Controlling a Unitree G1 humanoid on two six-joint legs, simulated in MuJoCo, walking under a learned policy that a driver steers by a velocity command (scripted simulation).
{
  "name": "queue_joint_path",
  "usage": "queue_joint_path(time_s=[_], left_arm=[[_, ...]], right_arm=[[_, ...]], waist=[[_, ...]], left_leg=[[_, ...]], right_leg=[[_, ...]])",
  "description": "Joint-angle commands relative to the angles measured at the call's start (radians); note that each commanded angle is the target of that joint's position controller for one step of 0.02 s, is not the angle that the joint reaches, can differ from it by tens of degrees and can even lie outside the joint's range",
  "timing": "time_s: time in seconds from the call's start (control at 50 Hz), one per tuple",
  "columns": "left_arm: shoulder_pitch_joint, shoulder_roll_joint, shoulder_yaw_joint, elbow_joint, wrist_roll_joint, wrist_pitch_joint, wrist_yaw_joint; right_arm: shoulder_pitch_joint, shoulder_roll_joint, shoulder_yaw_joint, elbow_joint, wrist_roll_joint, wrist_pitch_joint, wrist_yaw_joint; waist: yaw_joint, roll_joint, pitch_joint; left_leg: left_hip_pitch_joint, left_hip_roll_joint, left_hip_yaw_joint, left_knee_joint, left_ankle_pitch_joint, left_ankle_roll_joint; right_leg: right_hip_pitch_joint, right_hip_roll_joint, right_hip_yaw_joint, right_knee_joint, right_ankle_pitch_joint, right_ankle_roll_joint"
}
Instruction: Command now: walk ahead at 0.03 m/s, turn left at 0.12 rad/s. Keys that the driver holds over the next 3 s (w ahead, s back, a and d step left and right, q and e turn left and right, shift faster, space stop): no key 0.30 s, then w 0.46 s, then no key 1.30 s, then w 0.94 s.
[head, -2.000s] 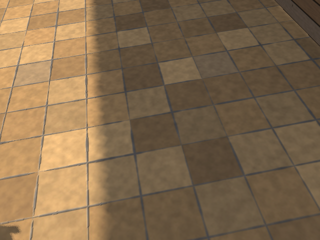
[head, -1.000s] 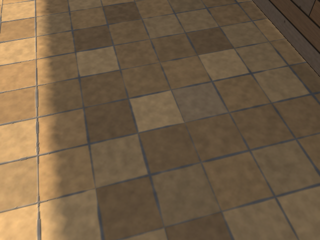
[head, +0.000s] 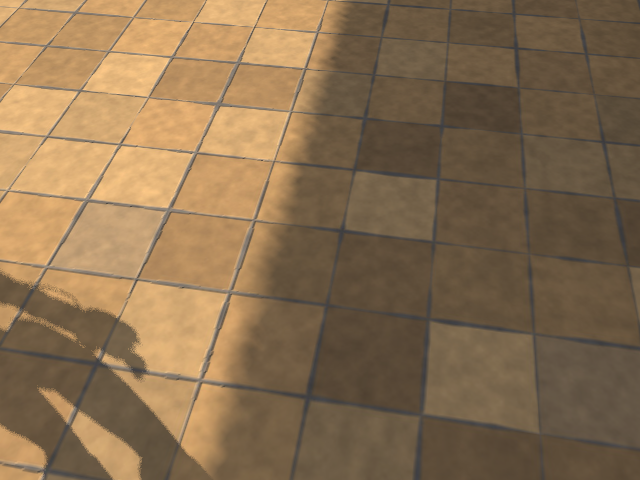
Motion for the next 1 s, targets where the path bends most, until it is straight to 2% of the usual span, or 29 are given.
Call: queue_joint_path(time_s=[0.02, 0.04, 0.06, 0.1, 0.14, 0.16, 0.2, 0.3, 0.32, 0.34, 0.38, 0.42, 0.44, 0.48, 0.52, 0.56, 0.58, 0.6, 0.62, 0.64, 0.66, 0.68, 0.74, 0.82, 0.88, 0.9, 0.94, 0.98, 1.0], left_arm=[[0.003, 0.177, 0.022, -0.053, 0.018, -0.032, 0.010], [-0.010, 0.132, 0.010, -0.045, 0.008, -0.032, -0.002], [-0.033, 0.096, -0.003, -0.045, 0.008, -0.039, -0.011], [-0.045, 0.104, -0.006, -0.029, 0.009, -0.039, -0.011], [-0.006, 0.124, -0.002, -0.013, 0.001, -0.040, -0.010], [0.022, 0.123, 0.000, -0.001, -0.005, -0.038, -0.014], [0.013, 0.114, -0.001, 0.019, -0.005, -0.035, -0.012], [0.023, 0.105, -0.003, 0.063, -0.002, -0.037, -0.014], [0.032, 0.100, -0.004, 0.077, 0.000, -0.036, -0.016], [0.039, 0.116, 0.002, 0.088, 0.003, -0.032, -0.017], [0.072, 0.161, 0.022, 0.104, 0.006, -0.017, -0.022], [0.122, 0.181, 0.035, 0.127, 0.006, -0.012, -0.026], [0.126, 0.170, 0.036, 0.132, 0.008, -0.017, -0.028], [0.110, 0.165, 0.039, 0.132, 0.015, -0.035, -0.035], [0.075, 0.166, 0.043, 0.128, 0.006, -0.050, -0.042], [0.025, 0.163, 0.046, 0.120, -0.005, -0.053, -0.047], [0.014, 0.143, 0.041, 0.114, 0.000, -0.056, -0.048], [-0.019, 0.080, 0.022, 0.088, 0.006, -0.063, -0.052], [-0.036, 0.047, 0.013, 0.047, 0.007, -0.069, -0.058], [-0.049, 0.120, 0.029, 0.051, 0.027, -0.069, -0.059], [-0.032, 0.108, 0.028, 0.065, 0.021, -0.074, -0.070], [-0.005, 0.091, 0.024, 0.083, 0.014, -0.081, -0.079], [-0.014, 0.083, 0.023, 0.091, 0.029, -0.075, -0.091], [-0.107, 0.043, 0.010, 0.055, 0.022, -0.060, -0.081], [-0.188, 0.006, -0.012, 0.027, 0.009, -0.060, -0.069], [-0.188, 0.009, -0.015, 0.029, 0.005, -0.060, -0.063], [-0.122, 0.035, -0.010, 0.051, 0.003, -0.064, -0.050], [0.050, 0.071, 0.006, 0.114, 0.008, -0.077, -0.036], [0.145, 0.086, 0.013, 0.147, 0.019, -0.092, -0.030]], right_arm=[[0.099, -0.034, 0.002, -0.039, 0.021, -0.013, -0.005], [0.080, -0.074, -0.004, -0.011, 0.012, -0.001, -0.011], [0.059, -0.082, -0.005, -0.003, 0.010, 0.005, -0.011], [0.011, -0.075, -0.002, 0.008, 0.009, 0.006, -0.005], [-0.004, -0.098, 0.000, 0.023, 0.002, 0.002, -0.001], [0.005, -0.103, -0.001, 0.045, 0.008, 0.001, 0.000], [0.017, -0.084, 0.004, 0.081, 0.013, -0.001, -0.002], [-0.001, -0.081, 0.008, 0.141, 0.013, -0.007, -0.013], [0.006, -0.071, 0.012, 0.155, 0.012, -0.007, -0.013], [0.000, -0.073, 0.011, 0.162, 0.009, -0.006, -0.013], [-0.018, -0.081, 0.007, 0.157, -0.005, -0.004, -0.007], [-0.057, -0.059, 0.013, 0.132, -0.018, -0.013, 0.007], [-0.074, -0.054, 0.015, 0.120, -0.020, -0.023, 0.013], [-0.068, -0.066, 0.011, 0.112, -0.013, -0.043, 0.023], [-0.033, -0.064, 0.009, 0.119, -0.004, -0.060, 0.031], [0.089, -0.045, 0.007, 0.167, 0.000, -0.070, 0.030], [0.174, -0.061, -0.002, 0.199, -0.004, -0.074, 0.024], [0.280, -0.124, -0.017, 0.220, -0.016, -0.083, 0.014], [0.374, -0.219, -0.041, 0.241, -0.007, -0.081, 0.015], [0.301, -0.176, -0.031, 0.232, -0.010, -0.076, 0.014], [0.211, -0.140, -0.022, 0.197, -0.008, -0.081, 0.017], [0.162, -0.118, -0.016, 0.180, -0.005, -0.089, 0.018], [0.182, -0.078, 0.001, 0.193, 0.004, -0.111, 0.012], [0.251, -0.054, 0.017, 0.230, 0.006, -0.113, 0.005], [0.251, -0.044, 0.029, 0.239, 0.000, -0.102, -0.001], [0.258, -0.047, 0.030, 0.245, 0.000, -0.100, -0.003], [0.239, -0.060, 0.029, 0.247, 0.002, -0.099, -0.006], [0.186, -0.072, 0.024, 0.239, 0.010, -0.099, -0.011], [0.168, -0.077, 0.023, 0.238, 0.022, -0.098, -0.009]], waist=[[-0.056, -0.171, -0.058], [-0.019, -0.173, -0.064], [-0.025, -0.148, -0.048], [-0.024, -0.157, -0.031], [-0.002, -0.131, -0.040], [0.012, -0.091, -0.028], [0.002, -0.050, 0.005], [0.014, -0.003, -0.003], [0.016, -0.004, -0.023], [0.022, -0.014, -0.005], [0.042, -0.086, 0.051], [0.056, -0.130, 0.136], [0.056, -0.122, 0.159], [0.038, -0.103, 0.144], [0.009, -0.098, 0.117], [-0.053, -0.084, 0.094], [-0.081, -0.037, 0.082], [-0.123, 0.140, 0.063], [-0.135, 0.319, 0.065], [-0.082, 0.154, 0.132], [-0.033, 0.080, 0.144], [-0.004, 0.062, 0.131], [0.009, 0.064, 0.080], [0.004, 0.068, 0.093], [-0.013, 0.109, 0.095], [-0.018, 0.125, 0.085], [0.009, 0.142, 0.049], [0.087, 0.120, -0.012], [0.134, 0.083, -0.049]], left_leg=[[-0.102, 0.098, -0.075, 0.062, -0.071, -0.014], [-0.005, 0.083, -0.013, 0.078, -0.211, -0.026], [0.040, 0.095, -0.013, 0.068, -0.180, -0.030], [0.097, 0.113, -0.025, -0.050, 0.015, -0.039], [0.136, 0.150, -0.052, -0.090, 0.148, -0.053], [0.125, 0.160, -0.057, -0.082, 0.154, -0.058], [0.093, 0.167, -0.061, -0.105, 0.145, -0.060], [0.099, 0.182, -0.071, -0.134, 0.183, -0.053], [0.107, 0.175, -0.065, -0.142, 0.113, -0.050], [0.081, 0.153, -0.046, -0.116, 0.016, -0.041], [-0.047, 0.092, 0.016, 0.012, -0.224, -0.018], [-0.165, 0.097, 0.093, 0.149, -0.241, -0.012], [-0.187, 0.131, 0.098, 0.205, -0.211, -0.011], [-0.205, 0.164, 0.088, 0.251, -0.223, -0.004], [-0.108, 0.159, 0.118, 0.164, -0.177, 0.005], [0.150, 0.108, 0.176, -0.007, -0.064, 0.012], [0.288, 0.105, 0.138, -0.060, -0.096, 0.015], [0.392, 0.291, -0.137, -0.217, -0.294, 0.045], [0.419, 0.499, -0.541, -0.380, -0.545, 0.145], [0.330, 0.515, -0.534, -0.366, -0.542, 0.170], [0.282, 0.471, -0.442, -0.354, -0.470, 0.151], [0.268, 0.424, -0.349, -0.364, -0.351, 0.126], [0.297, 0.352, -0.161, -0.359, 0.018, 0.097], [0.279, 0.312, 0.003, -0.274, 0.627, 0.094], [0.201, 0.266, 0.083, -0.222, 0.801, 0.066], [0.201, 0.264, 0.085, -0.200, 0.839, 0.060], [0.215, 0.283, 0.073, -0.126, 0.924, 0.049], [0.241, 0.289, 0.059, 0.042, 0.946, 0.029], [0.198, 0.258, 0.074, 0.183, 0.811, 0.009]], right_leg=[[0.214, -0.306, 0.307, -0.213, 0.519, -0.112], [0.097, -0.351, 0.299, -0.178, 0.607, -0.205], [0.070, -0.301, 0.255, -0.182, 0.578, -0.199], [0.067, -0.189, 0.161, -0.169, 0.439, -0.111], [0.072, -0.142, 0.144, -0.167, 0.336, -0.070], [0.073, -0.123, 0.136, -0.189, 0.265, -0.062], [0.100, -0.114, 0.121, -0.183, 0.228, -0.058], [0.135, -0.103, 0.104, -0.165, 0.252, -0.061], [0.142, -0.096, 0.105, -0.183, 0.143, -0.062], [0.135, -0.084, 0.113, -0.196, -0.022, -0.070], [0.107, -0.123, 0.214, -0.256, -0.395, -0.129], [0.080, -0.249, 0.374, -0.357, -0.578, -0.211], [0.056, -0.289, 0.418, -0.384, -0.561, -0.237], [0.072, -0.300, 0.406, -0.389, -0.444, -0.244], [0.051, -0.248, 0.304, -0.364, -0.328, -0.213], [-0.090, -0.165, 0.181, -0.271, -0.294, -0.172], [-0.192, -0.116, 0.132, -0.166, -0.299, -0.150], [-0.319, -0.027, 0.019, 0.095, -0.264, -0.110], [-0.493, 0.082, -0.078, 0.349, -0.315, -0.090], [-0.517, 0.019, 0.010, 0.503, -0.274, -0.103], [-0.508, -0.018, 0.037, 0.541, -0.175, -0.109], [-0.480, -0.044, 0.033, 0.541, -0.098, -0.099], [-0.446, -0.065, -0.017, 0.528, 0.022, -0.055], [-0.446, -0.037, -0.090, 0.444, 0.059, -0.006], [-0.302, 0.009, -0.145, 0.231, 0.131, -0.010], [-0.254, 0.027, -0.153, 0.182, 0.159, -0.019], [-0.150, 0.049, -0.139, 0.132, 0.183, -0.052], [-0.005, 0.066, -0.111, 0.037, 0.223, -0.090], [0.129, 0.033, -0.090, -0.070, 0.381, -0.104]])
